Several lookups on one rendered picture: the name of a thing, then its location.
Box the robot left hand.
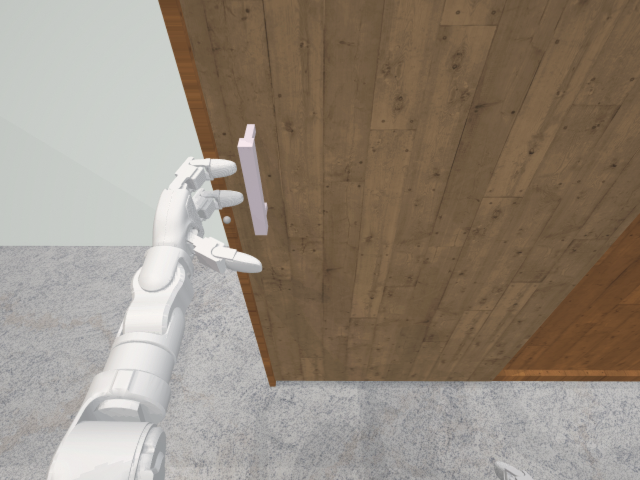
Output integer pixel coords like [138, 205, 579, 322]
[152, 157, 262, 274]

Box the handle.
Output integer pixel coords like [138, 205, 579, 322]
[237, 124, 268, 235]

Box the left robot upper arm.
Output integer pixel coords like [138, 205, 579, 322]
[50, 421, 166, 480]

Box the left robot forearm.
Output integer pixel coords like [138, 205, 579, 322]
[45, 245, 194, 480]

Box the wardrobe door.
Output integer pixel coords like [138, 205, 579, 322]
[502, 213, 640, 370]
[180, 0, 640, 381]

